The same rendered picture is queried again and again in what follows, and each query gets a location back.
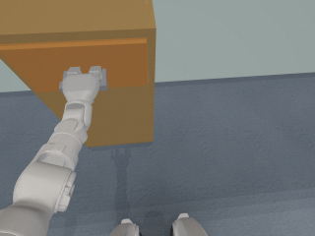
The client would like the handle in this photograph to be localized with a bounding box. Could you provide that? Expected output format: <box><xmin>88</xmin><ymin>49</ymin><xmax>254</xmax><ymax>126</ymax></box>
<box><xmin>59</xmin><ymin>68</ymin><xmax>108</xmax><ymax>93</ymax></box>

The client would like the cabinet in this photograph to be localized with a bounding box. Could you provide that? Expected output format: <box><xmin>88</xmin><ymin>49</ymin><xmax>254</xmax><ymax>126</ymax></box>
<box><xmin>0</xmin><ymin>0</ymin><xmax>157</xmax><ymax>148</ymax></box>

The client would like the robot left upper arm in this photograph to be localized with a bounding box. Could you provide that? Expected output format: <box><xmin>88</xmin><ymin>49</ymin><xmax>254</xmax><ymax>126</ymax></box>
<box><xmin>0</xmin><ymin>160</ymin><xmax>77</xmax><ymax>236</ymax></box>

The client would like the drawer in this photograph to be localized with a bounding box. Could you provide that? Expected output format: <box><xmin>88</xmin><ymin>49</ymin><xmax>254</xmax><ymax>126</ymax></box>
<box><xmin>0</xmin><ymin>37</ymin><xmax>148</xmax><ymax>92</ymax></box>

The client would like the left robot thigh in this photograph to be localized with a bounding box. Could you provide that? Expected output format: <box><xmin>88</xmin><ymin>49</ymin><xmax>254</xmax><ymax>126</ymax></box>
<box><xmin>109</xmin><ymin>222</ymin><xmax>140</xmax><ymax>236</ymax></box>

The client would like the robot left forearm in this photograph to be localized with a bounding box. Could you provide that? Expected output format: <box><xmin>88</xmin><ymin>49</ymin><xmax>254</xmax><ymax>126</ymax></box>
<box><xmin>13</xmin><ymin>99</ymin><xmax>93</xmax><ymax>202</ymax></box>

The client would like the robot right shin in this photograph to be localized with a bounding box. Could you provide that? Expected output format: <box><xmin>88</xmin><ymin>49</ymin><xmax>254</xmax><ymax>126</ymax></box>
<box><xmin>177</xmin><ymin>213</ymin><xmax>189</xmax><ymax>220</ymax></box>

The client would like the left robot hand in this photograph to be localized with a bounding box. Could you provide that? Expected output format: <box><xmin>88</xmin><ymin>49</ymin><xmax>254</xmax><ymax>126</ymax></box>
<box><xmin>62</xmin><ymin>66</ymin><xmax>102</xmax><ymax>104</ymax></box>

